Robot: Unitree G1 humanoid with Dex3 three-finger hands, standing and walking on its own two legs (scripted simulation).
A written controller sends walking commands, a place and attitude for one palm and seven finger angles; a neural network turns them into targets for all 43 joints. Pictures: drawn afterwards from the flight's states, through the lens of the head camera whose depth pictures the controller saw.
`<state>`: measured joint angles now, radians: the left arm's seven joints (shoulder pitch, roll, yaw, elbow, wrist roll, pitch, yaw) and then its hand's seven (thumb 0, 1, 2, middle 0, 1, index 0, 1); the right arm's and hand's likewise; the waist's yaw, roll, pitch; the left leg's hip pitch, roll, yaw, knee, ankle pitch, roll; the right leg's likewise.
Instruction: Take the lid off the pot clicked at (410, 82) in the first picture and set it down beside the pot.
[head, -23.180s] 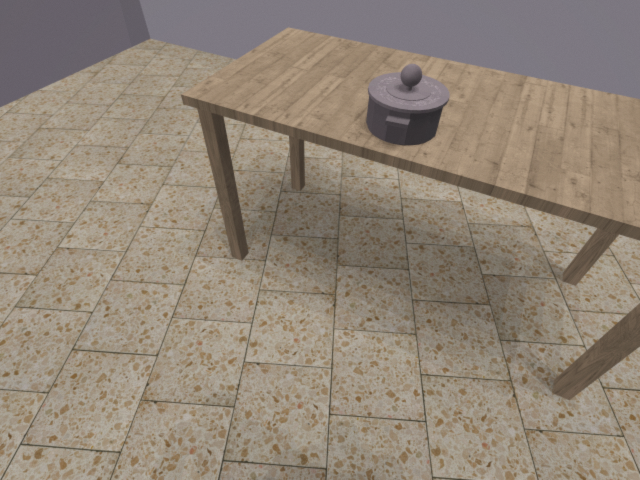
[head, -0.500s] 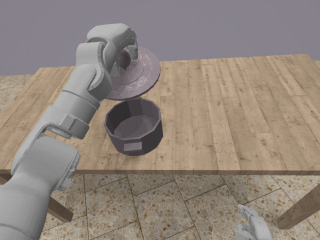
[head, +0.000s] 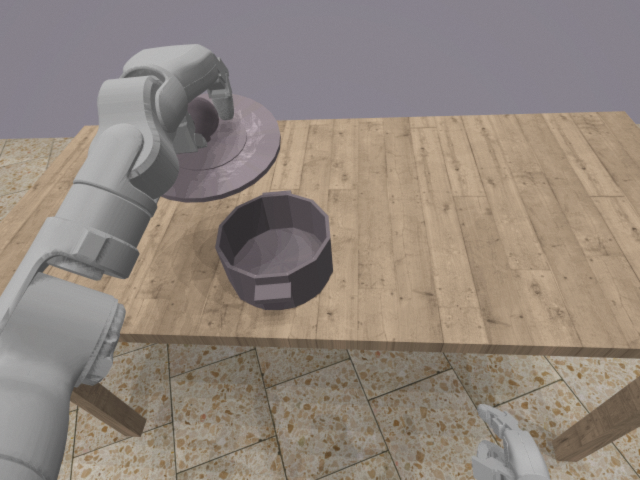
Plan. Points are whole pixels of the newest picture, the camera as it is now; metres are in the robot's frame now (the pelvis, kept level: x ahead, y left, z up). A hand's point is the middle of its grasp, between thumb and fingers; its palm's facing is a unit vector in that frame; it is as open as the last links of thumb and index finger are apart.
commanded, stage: move the lid sideways beside the pot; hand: left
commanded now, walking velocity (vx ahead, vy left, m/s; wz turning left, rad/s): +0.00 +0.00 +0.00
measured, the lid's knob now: (198, 118) +0.48 +0.16 +0.23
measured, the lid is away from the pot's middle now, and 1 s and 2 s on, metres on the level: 0.07 0.18 0.24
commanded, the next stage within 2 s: lower the lid onto the table in 1.56 s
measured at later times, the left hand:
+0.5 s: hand (148, 130) +0.44 +0.21 +0.24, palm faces -0.14 -0.01 -0.99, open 7.6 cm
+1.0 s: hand (95, 128) +0.44 +0.26 +0.25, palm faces -0.16 -0.03 -0.99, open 7.6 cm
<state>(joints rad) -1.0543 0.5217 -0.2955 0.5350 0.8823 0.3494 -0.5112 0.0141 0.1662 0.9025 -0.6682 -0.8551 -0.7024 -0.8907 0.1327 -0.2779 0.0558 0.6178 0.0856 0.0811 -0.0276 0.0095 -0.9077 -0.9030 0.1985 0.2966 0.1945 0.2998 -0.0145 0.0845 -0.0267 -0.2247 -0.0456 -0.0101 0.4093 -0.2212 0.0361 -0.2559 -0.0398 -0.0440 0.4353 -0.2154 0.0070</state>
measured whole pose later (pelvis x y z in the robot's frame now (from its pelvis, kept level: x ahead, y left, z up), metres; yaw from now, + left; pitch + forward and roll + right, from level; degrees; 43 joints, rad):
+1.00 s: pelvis +0.00 +0.01 +0.00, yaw +0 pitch +3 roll +0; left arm -1.03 0.73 -0.14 0.64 0.91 0.21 -0.55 0.02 0.17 0.90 -0.67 -0.85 -0.70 -0.89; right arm 0.17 -0.29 0.05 0.60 0.10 0.13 -0.03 0.01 -0.91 -0.90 0.20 0.30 0.20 0.30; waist -0.03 0.07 -0.01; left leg -0.26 -0.04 -0.01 0.42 -0.22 0.05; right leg -0.27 -0.04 -0.05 0.39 -0.18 0.02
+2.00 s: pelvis +0.00 +0.03 +0.00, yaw +1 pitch +5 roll -1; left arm -0.98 0.79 -0.09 0.67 0.91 0.12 -0.56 0.02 0.17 0.90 -0.66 -0.85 -0.70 -0.89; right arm 0.18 -0.29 0.04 0.60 0.10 0.17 -0.03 0.01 -0.91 -0.90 0.20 0.30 0.20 0.30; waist -0.04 0.06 0.00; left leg -0.29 -0.06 -0.02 0.42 -0.21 0.07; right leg -0.27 -0.05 -0.06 0.35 -0.16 0.03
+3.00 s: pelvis +0.01 +0.02 +0.00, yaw +1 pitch +6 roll -2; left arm -0.86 0.78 -0.07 0.76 0.89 -0.02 -0.51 0.02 0.18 0.90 -0.66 -0.85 -0.70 -0.90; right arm 0.19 -0.29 0.02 0.62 0.09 0.18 -0.04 0.01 -0.91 -0.90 0.20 0.30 0.20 0.30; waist -0.04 0.05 0.00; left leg -0.32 -0.05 -0.03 0.46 -0.24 0.07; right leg -0.28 -0.04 -0.06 0.35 -0.17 0.03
